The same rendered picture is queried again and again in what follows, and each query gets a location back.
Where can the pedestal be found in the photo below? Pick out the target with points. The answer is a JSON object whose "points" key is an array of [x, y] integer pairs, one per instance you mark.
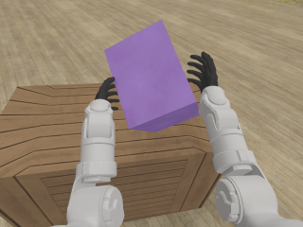
{"points": [[157, 173]]}

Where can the left robot upper arm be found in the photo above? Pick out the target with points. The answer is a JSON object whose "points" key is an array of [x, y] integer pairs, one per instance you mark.
{"points": [[95, 206]]}

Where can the left robot hand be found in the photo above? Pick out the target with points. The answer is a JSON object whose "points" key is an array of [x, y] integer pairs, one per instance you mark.
{"points": [[103, 92]]}

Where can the left robot forearm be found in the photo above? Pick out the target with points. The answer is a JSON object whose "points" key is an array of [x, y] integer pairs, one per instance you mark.
{"points": [[97, 147]]}

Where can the right robot forearm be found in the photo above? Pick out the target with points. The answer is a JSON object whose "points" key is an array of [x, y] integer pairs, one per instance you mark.
{"points": [[231, 154]]}

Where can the right robot upper arm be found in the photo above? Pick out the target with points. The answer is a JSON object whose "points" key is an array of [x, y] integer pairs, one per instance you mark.
{"points": [[249, 201]]}

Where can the carton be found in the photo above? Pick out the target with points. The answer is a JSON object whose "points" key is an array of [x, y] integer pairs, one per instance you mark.
{"points": [[151, 84]]}

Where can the right robot hand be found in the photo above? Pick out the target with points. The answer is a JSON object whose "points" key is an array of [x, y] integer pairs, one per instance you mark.
{"points": [[208, 77]]}

